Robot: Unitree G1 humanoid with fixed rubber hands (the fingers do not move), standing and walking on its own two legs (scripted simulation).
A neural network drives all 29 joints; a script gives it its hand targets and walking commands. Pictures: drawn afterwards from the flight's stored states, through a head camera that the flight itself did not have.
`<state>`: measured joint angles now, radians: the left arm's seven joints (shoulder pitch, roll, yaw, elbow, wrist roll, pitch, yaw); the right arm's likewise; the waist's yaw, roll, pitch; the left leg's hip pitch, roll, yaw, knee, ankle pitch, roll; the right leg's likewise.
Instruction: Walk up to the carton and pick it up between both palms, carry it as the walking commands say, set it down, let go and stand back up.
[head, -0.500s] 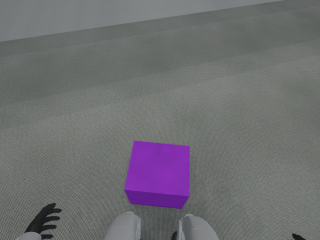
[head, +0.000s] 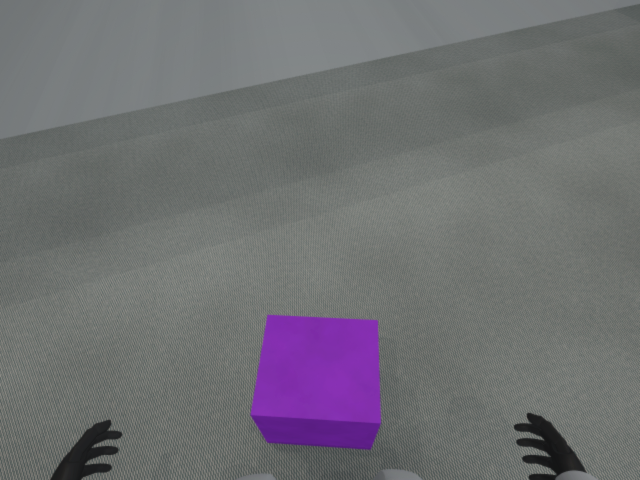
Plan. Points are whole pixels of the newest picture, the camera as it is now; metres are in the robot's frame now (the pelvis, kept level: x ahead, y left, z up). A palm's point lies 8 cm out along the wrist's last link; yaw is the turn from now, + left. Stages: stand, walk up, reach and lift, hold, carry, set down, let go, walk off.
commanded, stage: walk up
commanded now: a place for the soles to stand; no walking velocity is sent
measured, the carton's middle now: (320, 383) +0.42 +0.03 -0.60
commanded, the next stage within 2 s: reach and lift in 1.40 s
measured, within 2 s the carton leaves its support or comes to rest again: neither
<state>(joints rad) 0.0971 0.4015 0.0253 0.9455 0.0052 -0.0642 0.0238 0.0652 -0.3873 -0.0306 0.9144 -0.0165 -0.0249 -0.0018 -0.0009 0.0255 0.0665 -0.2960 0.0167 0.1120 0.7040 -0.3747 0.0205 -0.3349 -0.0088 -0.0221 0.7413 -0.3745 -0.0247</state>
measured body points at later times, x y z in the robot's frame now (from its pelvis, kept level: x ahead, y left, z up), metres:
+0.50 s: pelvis -0.01 +0.01 +0.02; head -0.01 +0.01 +0.47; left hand +0.12 +0.31 -0.09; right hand +0.09 -0.31 -0.09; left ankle +0.00 +0.11 -0.72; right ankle +0.01 -0.10 -0.72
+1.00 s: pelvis +0.02 +0.02 +0.01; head +0.03 +0.01 +0.46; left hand +0.12 +0.34 -0.10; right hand +0.14 -0.30 -0.10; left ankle +0.00 +0.11 -0.72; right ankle +0.02 -0.10 -0.72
